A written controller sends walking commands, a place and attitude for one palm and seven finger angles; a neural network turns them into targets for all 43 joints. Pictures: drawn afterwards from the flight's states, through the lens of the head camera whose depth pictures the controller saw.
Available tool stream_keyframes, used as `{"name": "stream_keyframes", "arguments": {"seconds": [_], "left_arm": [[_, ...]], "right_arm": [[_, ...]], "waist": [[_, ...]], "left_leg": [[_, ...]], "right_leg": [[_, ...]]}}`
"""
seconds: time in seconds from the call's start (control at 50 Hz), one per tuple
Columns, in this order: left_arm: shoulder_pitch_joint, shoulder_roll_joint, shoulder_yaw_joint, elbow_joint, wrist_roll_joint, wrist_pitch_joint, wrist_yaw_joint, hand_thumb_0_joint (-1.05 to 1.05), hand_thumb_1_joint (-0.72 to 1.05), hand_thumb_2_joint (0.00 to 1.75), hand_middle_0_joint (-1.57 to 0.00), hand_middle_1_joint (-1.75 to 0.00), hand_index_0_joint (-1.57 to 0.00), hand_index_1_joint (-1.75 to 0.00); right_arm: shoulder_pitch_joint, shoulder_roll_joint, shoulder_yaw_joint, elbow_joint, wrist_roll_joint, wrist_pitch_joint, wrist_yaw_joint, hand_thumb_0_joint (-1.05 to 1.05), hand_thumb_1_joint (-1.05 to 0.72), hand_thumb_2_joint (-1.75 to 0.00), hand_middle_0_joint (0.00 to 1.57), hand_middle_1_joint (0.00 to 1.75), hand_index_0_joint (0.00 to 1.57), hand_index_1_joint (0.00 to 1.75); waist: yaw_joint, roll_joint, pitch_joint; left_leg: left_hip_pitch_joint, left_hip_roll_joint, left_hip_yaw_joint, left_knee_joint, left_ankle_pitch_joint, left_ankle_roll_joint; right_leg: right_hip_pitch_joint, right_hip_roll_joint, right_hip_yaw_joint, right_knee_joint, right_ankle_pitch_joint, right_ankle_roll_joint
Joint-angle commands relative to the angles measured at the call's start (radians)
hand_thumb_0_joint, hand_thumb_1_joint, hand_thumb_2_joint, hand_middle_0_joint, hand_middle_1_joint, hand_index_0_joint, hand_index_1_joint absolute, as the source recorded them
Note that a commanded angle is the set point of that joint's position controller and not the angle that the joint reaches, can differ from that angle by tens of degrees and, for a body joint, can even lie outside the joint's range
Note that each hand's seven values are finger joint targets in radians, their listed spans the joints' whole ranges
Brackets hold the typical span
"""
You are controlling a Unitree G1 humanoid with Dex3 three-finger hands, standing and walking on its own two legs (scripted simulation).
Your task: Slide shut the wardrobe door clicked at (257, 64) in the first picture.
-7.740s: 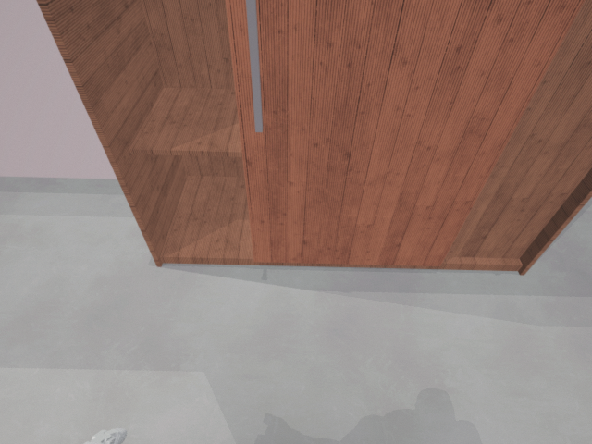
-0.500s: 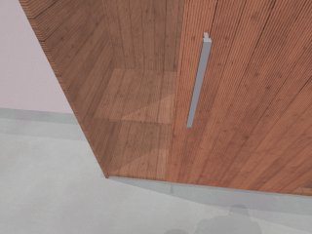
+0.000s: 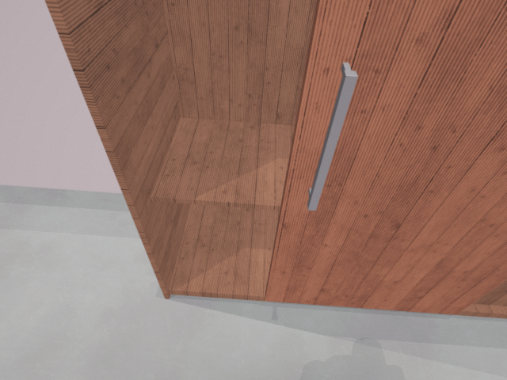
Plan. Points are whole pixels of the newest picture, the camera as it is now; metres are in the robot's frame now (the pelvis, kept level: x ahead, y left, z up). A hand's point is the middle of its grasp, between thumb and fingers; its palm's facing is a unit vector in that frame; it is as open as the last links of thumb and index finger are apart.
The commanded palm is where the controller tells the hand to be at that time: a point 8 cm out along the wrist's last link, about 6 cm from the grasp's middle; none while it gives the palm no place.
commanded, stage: come to a stop and stand still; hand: right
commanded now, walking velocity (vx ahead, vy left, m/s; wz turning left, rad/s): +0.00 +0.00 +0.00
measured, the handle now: (326, 147) +0.52 -0.11 +0.09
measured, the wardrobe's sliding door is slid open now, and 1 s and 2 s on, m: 0.39 0.39 0.39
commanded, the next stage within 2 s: look again from close up in 0.18 s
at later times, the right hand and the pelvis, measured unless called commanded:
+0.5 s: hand out of the picture -0.03 -0.20 -0.18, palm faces +0.02 +0.98 -0.19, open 7.4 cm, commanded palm none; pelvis -0.02 -0.04 -0.01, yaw +1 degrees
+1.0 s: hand out of the picture -0.02 -0.22 -0.18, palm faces +0.00 +0.99 -0.16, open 7.3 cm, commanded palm none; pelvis -0.01 -0.07 +0.00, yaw +2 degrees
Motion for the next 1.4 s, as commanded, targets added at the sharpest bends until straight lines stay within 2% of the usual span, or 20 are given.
{"name": "stream_keyframes", "arguments": {"seconds": [0.0, 0.14, 0.24, 0.26, 0.28, 0.3, 0.32, 0.34, 0.36, 0.4, 0.44, 0.46, 0.48, 0.54, 0.6, 0.72, 0.82, 1.0, 1.26, 1.38], "left_arm": [[0.094, 0.062, 0.013, -0.01, -0.001, -0.004, 0.004, 0.0, 0.9, 0.9, -0.2, -0.3, -0.2, -0.3], [0.102, 0.063, 0.012, -0.013, 0.0, -0.003, 0.002, 0.0, 0.9, 0.9, -0.2, -0.3, -0.2, -0.3], [0.111, 0.064, 0.01, -0.014, 0.001, -0.007, 0.001, 0.0, 0.9, 0.9, -0.2, -0.3, -0.2, -0.3], [-0.037, 0.103, 0.017, -0.086, -0.007, -0.031, -0.015, 0.0, 0.9, 0.9, -0.2, -0.3, -0.2, -0.3], [0.045, 0.052, 0.019, -0.136, -0.008, -0.014, -0.011, 0.0, 0.9, 0.9, -0.2, -0.3, -0.2, -0.3], [0.053, 0.055, 0.023, -0.131, -0.007, -0.013, -0.011, 0.0, 0.9, 0.9, -0.2, -0.3, -0.2, -0.3], [0.082, 0.035, 0.02, -0.125, -0.014, -0.014, -0.016, 0.0, 0.9, 0.9, -0.2, -0.3, -0.2, -0.3], [0.118, 0.039, 0.019, -0.126, -0.008, -0.012, -0.022, 0.0, 0.9, 0.9, -0.2, -0.3, -0.2, -0.3], [0.135, 0.04, 0.016, -0.122, -0.002, -0.016, -0.025, 0.0, 0.9, 0.9, -0.2, -0.3, -0.2, -0.3], [0.16, 0.068, 0.015, -0.119, 0.006, -0.03, -0.024, 0.0, 0.9, 0.9, -0.2, -0.3, -0.2, -0.3], [0.144, 0.089, 0.014, -0.125, 0.011, -0.037, -0.017, 0.0, 0.9, 0.9, -0.2, -0.3, -0.2, -0.3], [0.121, 0.095, 0.008, -0.124, 0.01, -0.041, -0.017, 0.0, 0.9, 0.9, -0.2, -0.3, -0.2, -0.3], [0.102, 0.094, 0.006, -0.128, 0.007, -0.044, -0.015, 0.0, 0.9, 0.9, -0.2, -0.3, -0.2, -0.3], [0.107, 0.103, 0.004, -0.125, 0.004, -0.049, -0.012, 0.0, 0.9, 0.9, -0.2, -0.3, -0.2, -0.3], [0.121, 0.11, 0.001, -0.111, 0.004, -0.052, -0.011, 0.0, 0.9, 0.9, -0.2, -0.3, -0.2, -0.3], [0.122, 0.114, 0.0, -0.098, 0.004, -0.051, -0.01, 0.0, 0.9, 0.9, -0.2, -0.3, -0.2, -0.3], [0.121, 0.111, -0.001, -0.081, 0.003, -0.056, -0.007, 0.0, 0.9, 0.9, -0.2, -0.3, -0.2, -0.3], [0.114, 0.102, -0.002, -0.059, -0.001, -0.055, -0.001, 0.0, 0.9, 0.9, -0.2, -0.3, -0.2, -0.3], [0.089, 0.093, -0.001, -0.047, -0.003, -0.049, 0.0, 0.0, 0.9, 0.9, -0.2, -0.3, -0.2, -0.3], [0.086, 0.096, -0.001, -0.042, -0.001, -0.049, 0.001, 0.0, 0.9, 0.9, -0.2, -0.3, -0.2, -0.3]], "right_arm": [[0.069, -0.11, -0.023, -0.017, -0.006, -0.009, -0.01, 0.0, -0.9, -0.9, 0.2, 0.3, 0.2, 0.3], [0.081, -0.111, -0.026, -0.019, -0.007, -0.009, -0.009, 0.0, -0.9, -0.9, 0.2, 0.3, 0.2, 0.3], [0.08, -0.103, -0.025, -0.02, -0.006, -0.008, -0.007, 0.0, -0.9, -0.9, 0.2, 0.3, 0.2, 0.3], [0.171, -0.146, -0.031, -0.003, -0.026, -0.048, -0.044, 0.0, -0.9, -0.9, 0.2, 0.3, 0.2, 0.3], [0.176, -0.182, -0.041, -0.043, -0.029, -0.053, -0.041, 0.0, -0.9, -0.9, 0.2, 0.3, 0.2, 0.3], [0.129, -0.16, -0.032, -0.059, -0.026, -0.05, -0.032, 0.0, -0.9, -0.9, 0.2, 0.3, 0.2, 0.3], [0.098, -0.157, -0.031, -0.064, -0.029, -0.046, -0.027, 0.0, -0.9, -0.9, 0.2, 0.3, 0.2, 0.3], [0.053, -0.158, -0.033, -0.085, -0.025, -0.039, -0.022, 0.0, -0.9, -0.9, 0.2, 0.3, 0.2, 0.3], [0.041, -0.154, -0.032, -0.096, -0.025, -0.033, -0.019, 0.0, -0.9, -0.9, 0.2, 0.3, 0.2, 0.3], [0.036, -0.109, -0.024, -0.096, -0.018, -0.024, -0.013, 0.0, -0.9, -0.9, 0.2, 0.3, 0.2, 0.3], [0.045, -0.092, -0.021, -0.094, -0.016, -0.017, -0.008, 0.0, -0.9, -0.9, 0.2, 0.3, 0.2, 0.3], [0.045, -0.093, -0.017, -0.09, -0.016, -0.012, -0.004, 0.0, -0.9, -0.9, 0.2, 0.3, 0.2, 0.3], [0.059, -0.093, -0.014, -0.084, -0.017, -0.01, -0.002, 0.0, -0.9, -0.9, 0.2, 0.3, 0.2, 0.3], [0.066, -0.092, -0.009, -0.072, -0.018, -0.009, 0.003, 0.0, -0.9, -0.9, 0.2, 0.3, 0.2, 0.3], [0.061, -0.092, -0.01, -0.076, -0.017, -0.005, 0.003, 0.0, -0.9, -0.9, 0.2, 0.3, 0.2, 0.3], [0.058, -0.094, -0.01, -0.078, -0.02, 0.001, 0.004, 0.0, -0.9, -0.9, 0.2, 0.3, 0.2, 0.3], [0.058, -0.092, -0.011, -0.07, -0.017, -0.001, 0.004, 0.0, -0.9, -0.9, 0.2, 0.3, 0.2, 0.3], [0.071, -0.088, -0.013, -0.053, -0.017, -0.002, 0.0, 0.0, -0.9, -0.9, 0.2, 0.3, 0.2, 0.3], [0.079, -0.091, -0.011, -0.048, -0.019, -0.005, -0.002, 0.0, -0.9, -0.9, 0.2, 0.3, 0.2, 0.3], [0.078, -0.099, -0.011, -0.052, -0.016, -0.007, -0.002, 0.0, -0.9, -0.9, 0.2, 0.3, 0.2, 0.3]], "waist": [[0.007, 0.056, 0.088], [0.004, 0.055, 0.093], [0.002, 0.026, 0.108], [-0.059, 0.106, 0.131], [0.005, 0.08, 0.016], [0.017, -0.013, 0.005], [0.032, 0.016, -0.048], [0.045, 0.0, -0.06], [0.047, 0.054, -0.042], [0.041, 0.019, 0.013], [0.017, -0.025, 0.054], [0.004, -0.094, 0.076], [-0.009, -0.089, 0.085], [-0.015, -0.015, 0.105], [-0.01, 0.018, 0.106], [-0.01, 0.008, 0.109], [-0.006, 0.006, 0.06], [0.0, 0.012, 0.038], [0.001, 0.033, 0.061], [0.001, 0.027, 0.038]], "left_leg": [[-0.044, 0.169, -0.155, -0.123, 0.219, -0.046], [-0.05, 0.164, -0.156, -0.154, 0.119, -0.054], [-0.066, 0.156, -0.151, -0.15, 0.067, -0.036], [-0.029, 0.236, -0.247, -0.089, 0.772, -0.153], [0.041, 0.31, -0.286, -0.05, 0.848, -0.121], [0.009, 0.294, -0.232, -0.055, 0.722, -0.048], [-0.03, 0.269, -0.202, -0.083, 0.442, 0.026], [-0.067, 0.238, -0.165, -0.085, 0.219, 0.038], [-0.118, 0.219, -0.162, -0.077, 0.053, 0.032], [-0.177, 0.157, -0.148, -0.033, -0.105, 0.001], [-0.135, 0.121, -0.124, 0.007, -0.061, -0.015], [-0.111, 0.116, -0.112, 0.041, -0.021, -0.02], [-0.094, 0.113, -0.107, 0.05, 0.003, -0.024], [-0.081, 0.12, -0.103, 0.049, 0.027, -0.03], [-0.09, 0.121, -0.106, 0.057, 0.029, -0.033], [-0.103, 0.125, -0.098, 0.066, 0.025, -0.039], [-0.096, 0.133, -0.105, 0.072, 0.07, -0.041], [-0.078, 0.142, -0.112, 0.075, 0.136, -0.041], [-0.079, 0.151, -0.13, 0.058, 0.211, -0.032], [-0.067, 0.155, -0.133, 0.058, 0.246, -0.028]], "right_leg": [[-0.054, -0.03, 0.006, -0.034, 0.113, -0.048], [-0.062, -0.028, 0.005, -0.03, 0.095, -0.05], [-0.07, -0.034, 0.018, -0.045, 0.105, -0.055], [-0.241, -0.008, -0.062, 0.226, -0.034, -0.018], [-0.231, 0.005, 0.024, 0.303, -0.127, -0.051], [-0.214, -0.002, 0.015, 0.313, -0.131, -0.059], [-0.17, -0.01, -0.004, 0.273, -0.126, -0.051], [-0.119, 0.012, -0.023, 0.213, -0.071, -0.052], [-0.094, 0.014, -0.02, 0.153, -0.034, -0.053], [-0.112, -0.022, 0.038, 0.057, 0.019, -0.075], [-0.201, -0.063, 0.083, 0.0, 0.014, -0.097], [-0.23, -0.065, 0.106, -0.039, 0.033, -0.101], [-0.241, -0.069, 0.115, -0.061, 0.035, -0.107], [-0.252, -0.063, 0.113, -0.086, 0.018, -0.112], [-0.233, -0.059, 0.118, -0.103, 0.015, -0.113], [-0.223, -0.059, 0.121, -0.131, -0.032, -0.117], [-0.153, -0.052, 0.096, -0.095, 0.109, -0.118], [-0.102, -0.041, 0.063, -0.039, 0.244, -0.117], [-0.099, -0.036, 0.046, -0.009, 0.238, -0.109], [-0.077, -0.039, 0.041, -0.007, 0.254, -0.104]]}}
